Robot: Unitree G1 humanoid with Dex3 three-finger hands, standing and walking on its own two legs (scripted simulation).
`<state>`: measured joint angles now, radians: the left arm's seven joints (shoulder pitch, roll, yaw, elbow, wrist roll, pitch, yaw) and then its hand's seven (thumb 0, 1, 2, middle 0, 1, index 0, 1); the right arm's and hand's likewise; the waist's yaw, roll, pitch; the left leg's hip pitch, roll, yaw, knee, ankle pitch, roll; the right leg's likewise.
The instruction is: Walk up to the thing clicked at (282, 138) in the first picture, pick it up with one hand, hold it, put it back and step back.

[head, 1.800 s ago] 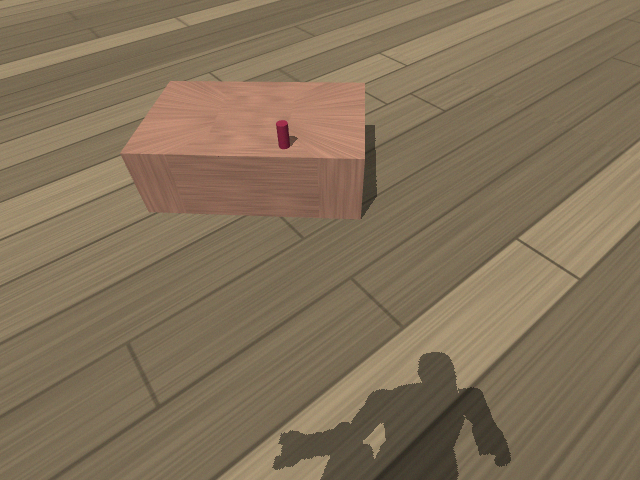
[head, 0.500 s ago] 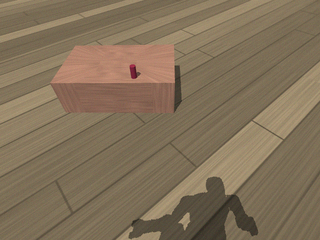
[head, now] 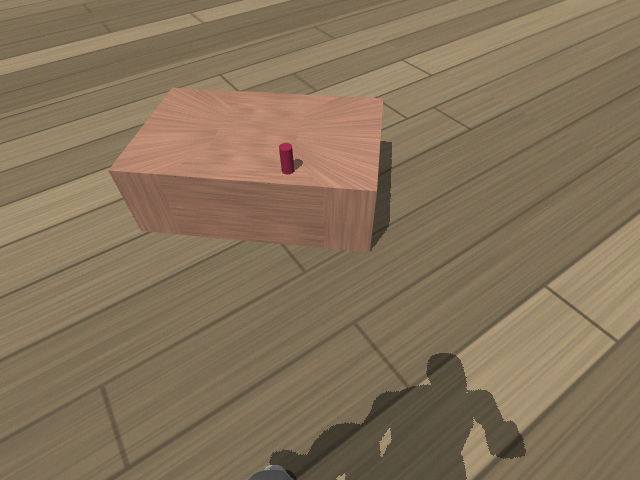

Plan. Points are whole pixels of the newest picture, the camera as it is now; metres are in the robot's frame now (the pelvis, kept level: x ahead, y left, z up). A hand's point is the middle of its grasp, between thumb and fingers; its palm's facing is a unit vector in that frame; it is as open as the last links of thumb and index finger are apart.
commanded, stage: walk up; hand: left
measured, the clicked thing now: (286, 159) +1.19 +0.19 -0.38
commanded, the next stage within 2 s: none
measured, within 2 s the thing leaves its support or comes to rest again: neither
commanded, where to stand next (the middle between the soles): +0.79 +0.02 m, yaw -4 degrees
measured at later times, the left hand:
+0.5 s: hand (190, 346) +0.35 +0.25 -0.12, palm faces -0.07 -0.89 -0.44, open 7.4 cm
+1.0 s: hand (189, 295) +0.47 +0.29 -0.15, palm faces -0.04 -0.92 -0.38, open 7.4 cm
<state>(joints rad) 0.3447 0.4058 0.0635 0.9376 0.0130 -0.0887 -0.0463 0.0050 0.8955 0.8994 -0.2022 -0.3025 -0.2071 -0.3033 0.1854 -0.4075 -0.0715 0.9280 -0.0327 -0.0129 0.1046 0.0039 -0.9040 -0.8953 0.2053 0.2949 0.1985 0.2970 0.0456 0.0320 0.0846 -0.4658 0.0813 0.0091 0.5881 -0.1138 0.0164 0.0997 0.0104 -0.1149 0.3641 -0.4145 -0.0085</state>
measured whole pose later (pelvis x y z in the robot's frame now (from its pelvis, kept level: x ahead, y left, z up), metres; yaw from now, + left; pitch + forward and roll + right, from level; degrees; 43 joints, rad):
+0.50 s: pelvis +0.25 -0.03 -0.02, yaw -3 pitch -3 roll +0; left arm 0.27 0.42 0.08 0.87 0.02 -0.09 -0.07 0.00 0.90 0.90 -0.20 -0.30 -0.20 -0.30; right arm 0.33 -0.44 -0.07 0.87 -0.01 -0.04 0.06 0.00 -0.90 -0.90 0.21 0.30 0.20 0.30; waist -0.02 0.07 0.07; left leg -0.12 0.10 0.05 0.77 -0.51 0.02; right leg -0.42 -0.05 -0.06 0.69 -0.21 -0.01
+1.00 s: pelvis +0.44 +0.01 -0.01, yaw -1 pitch -3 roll -1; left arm 0.36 0.43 0.05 0.88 0.00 -0.07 -0.02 0.01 0.90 0.90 -0.20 -0.30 -0.21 -0.30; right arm 0.22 -0.41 -0.08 0.84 -0.03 -0.06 0.08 0.00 -0.90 -0.90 0.21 0.29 0.20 0.30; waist 0.02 -0.02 0.09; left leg -0.37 0.04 0.07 0.65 -0.23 0.03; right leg -0.24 -0.08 0.00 0.91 -0.46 -0.03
